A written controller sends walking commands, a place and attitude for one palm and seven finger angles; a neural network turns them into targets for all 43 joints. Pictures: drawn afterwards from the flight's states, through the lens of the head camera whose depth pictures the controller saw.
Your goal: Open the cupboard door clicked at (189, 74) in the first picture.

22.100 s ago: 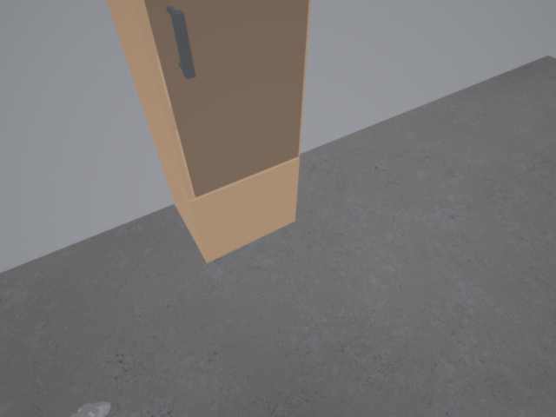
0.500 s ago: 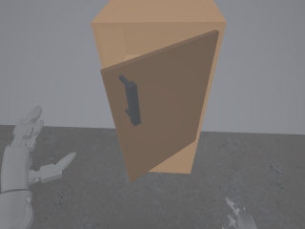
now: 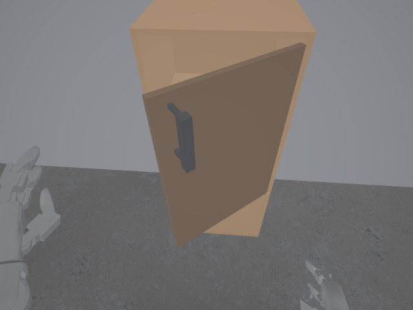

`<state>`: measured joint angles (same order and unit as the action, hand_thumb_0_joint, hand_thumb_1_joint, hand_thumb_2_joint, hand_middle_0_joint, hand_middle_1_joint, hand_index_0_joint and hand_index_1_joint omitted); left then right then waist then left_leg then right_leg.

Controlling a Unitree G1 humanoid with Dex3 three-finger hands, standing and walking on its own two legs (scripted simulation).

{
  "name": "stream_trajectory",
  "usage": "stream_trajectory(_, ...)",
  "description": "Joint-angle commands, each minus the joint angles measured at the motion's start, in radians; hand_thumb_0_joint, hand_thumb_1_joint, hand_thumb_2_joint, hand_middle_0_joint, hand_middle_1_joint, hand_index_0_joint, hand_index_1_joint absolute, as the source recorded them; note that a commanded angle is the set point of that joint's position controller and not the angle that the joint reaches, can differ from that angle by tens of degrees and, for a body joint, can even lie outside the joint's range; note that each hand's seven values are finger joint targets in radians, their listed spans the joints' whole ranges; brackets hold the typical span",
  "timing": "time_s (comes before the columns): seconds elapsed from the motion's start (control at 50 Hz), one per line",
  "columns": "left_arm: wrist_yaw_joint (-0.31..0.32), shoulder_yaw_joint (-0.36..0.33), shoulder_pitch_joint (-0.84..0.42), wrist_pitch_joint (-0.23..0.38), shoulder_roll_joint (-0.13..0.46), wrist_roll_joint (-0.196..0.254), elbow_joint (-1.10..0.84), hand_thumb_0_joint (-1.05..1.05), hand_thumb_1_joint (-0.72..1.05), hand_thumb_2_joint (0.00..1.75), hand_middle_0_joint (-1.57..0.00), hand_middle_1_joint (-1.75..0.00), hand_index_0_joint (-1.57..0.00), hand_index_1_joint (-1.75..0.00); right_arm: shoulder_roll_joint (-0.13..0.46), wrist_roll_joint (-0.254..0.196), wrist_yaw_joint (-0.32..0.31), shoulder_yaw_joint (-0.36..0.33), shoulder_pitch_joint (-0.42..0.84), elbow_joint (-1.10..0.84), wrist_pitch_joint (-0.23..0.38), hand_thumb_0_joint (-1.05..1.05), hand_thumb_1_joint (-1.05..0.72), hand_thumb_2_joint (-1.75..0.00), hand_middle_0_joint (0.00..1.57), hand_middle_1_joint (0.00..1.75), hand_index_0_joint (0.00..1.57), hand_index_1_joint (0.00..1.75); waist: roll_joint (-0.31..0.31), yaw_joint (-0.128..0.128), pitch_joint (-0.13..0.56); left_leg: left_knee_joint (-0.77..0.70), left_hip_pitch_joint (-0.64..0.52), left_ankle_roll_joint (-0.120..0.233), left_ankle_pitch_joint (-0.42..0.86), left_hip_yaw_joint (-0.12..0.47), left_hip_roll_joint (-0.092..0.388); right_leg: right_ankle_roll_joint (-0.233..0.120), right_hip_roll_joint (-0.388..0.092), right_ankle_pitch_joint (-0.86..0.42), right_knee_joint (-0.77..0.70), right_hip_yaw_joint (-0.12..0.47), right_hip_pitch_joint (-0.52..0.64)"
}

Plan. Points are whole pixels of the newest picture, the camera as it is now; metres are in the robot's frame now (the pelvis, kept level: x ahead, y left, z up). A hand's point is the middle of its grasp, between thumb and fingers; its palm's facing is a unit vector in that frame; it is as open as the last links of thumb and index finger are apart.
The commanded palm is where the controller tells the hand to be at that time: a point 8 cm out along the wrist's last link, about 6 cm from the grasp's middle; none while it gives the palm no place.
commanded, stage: draw the hand back to the body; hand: left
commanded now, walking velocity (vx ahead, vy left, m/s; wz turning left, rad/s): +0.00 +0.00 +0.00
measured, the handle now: (180, 138) +0.39 +0.11 +0.15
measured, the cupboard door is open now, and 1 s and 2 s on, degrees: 38 38 38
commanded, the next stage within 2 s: step back with the hand held close in 0.10 s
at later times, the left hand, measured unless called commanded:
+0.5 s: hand (52, 223) +0.18 +0.26 +0.14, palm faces +0.33 -0.79 -0.51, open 7.4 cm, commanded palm +0.13 +0.31 +0.17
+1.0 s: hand (2, 285) +0.10 +0.28 +0.15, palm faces +0.43 -0.79 -0.44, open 7.4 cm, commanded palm +0.03 +0.32 +0.17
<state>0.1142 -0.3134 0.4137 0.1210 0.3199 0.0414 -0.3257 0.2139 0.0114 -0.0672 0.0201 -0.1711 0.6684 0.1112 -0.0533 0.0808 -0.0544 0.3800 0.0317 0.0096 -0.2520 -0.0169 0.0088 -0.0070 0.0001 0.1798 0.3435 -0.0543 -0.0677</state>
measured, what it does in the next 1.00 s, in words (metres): shifts its weight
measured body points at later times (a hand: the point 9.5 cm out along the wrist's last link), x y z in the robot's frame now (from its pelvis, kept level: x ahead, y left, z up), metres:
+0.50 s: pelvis -0.02 +0.01 +0.00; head +0.00 +0.00 +0.44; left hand +0.16 +0.30 +0.17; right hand +0.16 -0.23 -0.09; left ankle -0.02 +0.11 -0.75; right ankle +0.01 -0.12 -0.75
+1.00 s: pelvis -0.12 +0.02 -0.03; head -0.09 +0.04 +0.42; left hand +0.07 +0.32 +0.17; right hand +0.04 -0.22 -0.11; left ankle -0.03 +0.11 -0.74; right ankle +0.01 -0.11 -0.74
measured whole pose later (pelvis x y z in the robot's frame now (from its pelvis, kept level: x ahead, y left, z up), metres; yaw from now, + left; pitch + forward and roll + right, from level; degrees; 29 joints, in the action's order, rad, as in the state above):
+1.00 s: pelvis -0.12 +0.02 -0.03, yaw +0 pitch -2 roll -1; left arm 0.17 -0.43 0.50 0.26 0.39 0.01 -0.53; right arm 0.22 0.00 -0.08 0.00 -0.22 0.59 0.08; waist 0.02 0.00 -0.08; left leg 0.73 0.46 0.04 -0.34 -0.04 -0.02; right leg 0.01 -0.04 0.15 0.62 -0.03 -0.47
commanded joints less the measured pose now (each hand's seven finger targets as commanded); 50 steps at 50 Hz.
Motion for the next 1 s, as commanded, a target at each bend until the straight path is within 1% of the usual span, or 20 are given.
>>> stream_trajectory(0.0,0.022,-0.114,-0.091,0.058,0.184,-0.002,-0.223,0.00,0.90,0.90,-0.20,-0.30,-0.20,-0.30,0.105,0.003,-0.014,-0.039,0.123,-0.160,0.055,0.00,-0.90,-0.90,0.20,0.30,0.20,0.30,-0.016,-0.008,0.092,-0.057,0.055,0.001,0.244,0.020,0.011,-0.016,-0.004,-0.133,-0.041,0.032,0.047)
stream_trajectory(0.06,0.022,-0.121,-0.094,0.060,0.189,-0.002,-0.235,0.00,0.90,0.90,-0.20,-0.30,-0.20,-0.30,0.106,0.003,-0.012,-0.041,0.121,-0.162,0.054,0.00,-0.90,-0.90,0.20,0.30,0.20,0.30,-0.009,-0.008,0.102,-0.055,0.056,0.001,0.245,0.019,0.011,-0.016,-0.002,-0.135,-0.041,0.031,0.052)
stream_trajectory(0.1,0.022,-0.117,-0.095,0.057,0.187,-0.002,-0.238,0.00,0.90,0.90,-0.20,-0.30,-0.20,-0.30,0.105,0.003,-0.013,-0.038,0.123,-0.161,0.056,0.00,-0.90,-0.90,0.20,0.30,0.20,0.30,-0.046,-0.007,0.101,-0.055,0.056,-0.002,0.256,0.020,0.010,-0.018,-0.005,-0.142,-0.036,0.030,0.053)
stream_trajectory(0.16,0.021,-0.122,-0.088,0.057,0.189,0.000,-0.222,0.00,0.90,0.90,-0.20,-0.30,-0.20,-0.30,0.106,0.002,-0.013,-0.042,0.121,-0.162,0.053,0.00,-0.90,-0.90,0.20,0.30,0.20,0.30,0.006,-0.007,0.095,-0.055,0.059,0.003,0.235,0.018,0.012,-0.015,-0.002,-0.123,-0.042,0.030,0.046)
stream_trajectory(0.18,0.020,-0.123,-0.086,0.057,0.193,-0.002,-0.221,0.00,0.90,0.90,-0.20,-0.30,-0.20,-0.30,0.109,0.002,-0.014,-0.042,0.121,-0.160,0.053,0.00,-0.90,-0.90,0.20,0.30,0.20,0.30,-0.021,-0.007,0.093,-0.053,0.057,0.000,0.244,0.017,0.011,-0.017,-0.002,-0.132,-0.043,0.033,0.049)
stream_trajectory(0.2,0.028,-0.154,-0.149,0.074,0.239,0.001,-0.373,0.00,0.90,0.90,-0.20,-0.30,-0.20,-0.30,0.110,0.000,-0.012,-0.040,0.130,-0.181,0.063,0.00,-0.90,-0.90,0.20,0.30,0.20,0.30,-0.086,0.000,0.161,-0.047,0.039,-0.003,0.266,0.027,0.009,-0.017,-0.006,-0.154,-0.031,0.038,0.079)
stream_trajectory(0.22,0.030,-0.274,-0.166,0.112,0.350,0.007,-0.371,0.00,0.90,0.90,-0.20,-0.30,-0.20,-0.30,0.128,-0.015,-0.016,-0.032,0.115,-0.215,0.042,0.00,-0.90,-0.90,0.20,0.30,0.20,0.30,-0.046,-0.056,0.024,-0.021,0.132,0.018,0.189,0.039,0.019,-0.020,-0.040,-0.198,-0.070,0.113,-0.065)
stream_trajectory(0.24,0.017,-0.213,-0.022,0.106,0.254,0.006,-0.259,0.00,0.90,0.90,-0.20,-0.30,-0.20,-0.30,0.112,-0.009,-0.016,-0.037,0.103,-0.197,0.023,0.00,-0.90,-0.90,0.20,0.30,0.20,0.30,0.040,-0.057,0.040,-0.003,0.132,0.020,0.181,0.050,0.020,-0.018,-0.059,-0.207,-0.066,0.102,-0.071)
stream_trajectory(0.26,0.008,-0.182,0.031,0.104,0.219,0.003,-0.254,0.00,0.90,0.90,-0.20,-0.30,-0.20,-0.30,0.124,-0.007,-0.011,-0.044,0.100,-0.211,0.010,0.00,-0.90,-0.90,0.20,0.30,0.20,0.30,0.057,-0.061,0.061,0.010,0.128,0.018,0.197,0.042,0.023,-0.017,-0.066,-0.221,-0.059,0.101,-0.083)
stream_trajectory(0.4,0.019,-0.200,0.131,0.108,0.238,0.004,-0.300,0.00,0.90,0.90,-0.20,-0.30,-0.20,-0.30,0.131,-0.018,-0.020,-0.067,0.090,-0.247,-0.029,0.00,-0.90,-0.90,0.20,0.30,0.20,0.30,0.000,-0.063,0.221,0.044,0.127,0.009,0.405,0.039,0.063,-0.006,-0.079,-0.408,0.073,0.083,-0.043)
stream_trajectory(0.48,0.031,-0.245,0.148,0.107,0.281,0.005,-0.351,0.00,0.90,0.90,-0.20,-0.30,-0.20,-0.30,0.127,-0.022,-0.025,-0.076,0.095,-0.268,-0.047,0.00,-0.90,-0.90,0.20,0.30,0.20,0.30,0.046,-0.061,0.252,0.067,0.172,0.005,0.398,0.049,0.065,-0.009,-0.089,-0.436,0.115,0.095,-0.035)
stream_trajectory(0.6,0.046,-0.250,0.157,0.123,0.274,-0.005,-0.406,0.00,0.90,0.90,-0.20,-0.30,-0.20,-0.30,0.130,-0.019,-0.028,-0.076,0.083,-0.285,-0.037,0.00,-0.90,-0.90,0.20,0.30,0.20,0.30,-0.018,-0.064,0.183,0.026,0.324,0.030,0.153,0.092,0.091,-0.004,-0.072,-0.209,0.160,0.113,-0.084)
stream_trajectory(0.7,0.057,-0.262,0.111,0.155,0.261,-0.034,-0.392,0.00,0.90,0.90,-0.20,-0.30,-0.20,-0.30,0.145,-0.016,-0.032,-0.078,0.063,-0.293,-0.007,0.00,-0.90,-0.90,0.20,0.30,0.20,0.30,-0.061,-0.069,0.105,-0.076,0.629,0.083,-0.307,0.149,0.137,0.014,-0.036,-0.032,0.281,0.107,0.018)
stream_trajectory(0.74,0.059,-0.259,0.087,0.165,0.249,-0.044,-0.375,0.00,0.90,0.90,-0.20,-0.30,-0.20,-0.30,0.150,-0.015,-0.031,-0.081,0.047,-0.290,0.006,0.00,-0.90,-0.90,0.20,0.30,0.20,0.30,-0.042,-0.073,0.092,-0.060,0.693,0.094,-0.393,0.152,0.137,0.015,-0.036,-0.002,0.302,0.119,0.028)
stream_trajectory(0.8,0.061,-0.251,0.047,0.179,0.253,-0.051,-0.373,0.00,0.90,0.90,-0.20,-0.30,-0.20,-0.30,0.144,-0.013,-0.031,-0.082,0.037,-0.282,0.022,0.00,-0.90,-0.90,0.20,0.30,0.20,0.30,0.028,-0.082,0.070,0.041,0.662,0.081,-0.428,0.128,0.094,-0.005,-0.074,0.122,0.206,0.189,-0.080)
stream_trajectory(0.86,0.070,-0.244,0.035,0.187,0.262,-0.036,-0.390,0.00,0.90,0.90,-0.20,-0.30,-0.20,-0.30,0.132,-0.010,-0.023,-0.077,0.013,-0.257,0.033,0.00,-0.90,-0.90,0.20,0.30,0.20,0.30,0.125,-0.089,0.095,0.235,0.445,0.037,-0.323,0.082,0.018,-0.054,-0.161,0.278,0.038,0.266,-0.322)
stream_trajectory(0.9,0.078,-0.241,0.040,0.190,0.270,-0.026,-0.399,0.00,0.90,0.90,-0.20,-0.30,-0.20,-0.30,0.119,-0.007,-0.026,-0.069,0.019,-0.235,0.032,0.00,-0.90,-0.90,0.20,0.30,0.20,0.30,0.149,-0.092,0.110,0.308,0.315,0.018,-0.261,0.068,0.002,-0.072,-0.196,0.303,0.002,0.252,-0.439)
stream_trajectory(0.94,0.085,-0.254,0.044,0.194,0.280,-0.022,-0.426,0.00,0.90,0.90,-0.20,-0.30,-0.20,-0.30,0.127,-0.006,-0.032,-0.067,0.023,-0.237,0.033,0.00,-0.90,-0.90,0.20,0.30,0.20,0.30,0.078,-0.091,0.110,0.221,0.335,0.027,-0.307,0.111,0.028,-0.050,-0.158,0.336,0.055,0.197,-0.439)
stream_trajectory(0.96,0.089,-0.268,0.048,0.199,0.288,-0.025,-0.442,0.00,0.90,0.90,-0.20,-0.30,-0.20,-0.30,0.138,-0.005,-0.036,-0.067,0.025,-0.243,0.034,0.00,-0.90,-0.90,0.20,0.30,0.20,0.30,-0.006,-0.091,0.094,0.125,0.406,0.045,-0.380,0.169,0.068,-0.028,-0.113,0.348,0.131,0.169,-0.403)
stream_trajectory(0.98,0.090,-0.286,0.054,0.206,0.298,-0.032,-0.455,0.00,0.90,0.90,-0.20,-0.30,-0.20,-0.30,0.147,-0.001,-0.045,-0.072,0.040,-0.253,0.040,0.00,-0.90,-0.90,0.20,0.30,0.20,0.30,-0.138,-0.087,0.092,-0.043,0.550,0.074,-0.481,0.265,0.145,0.001,-0.044,0.296,0.287,0.118,-0.272)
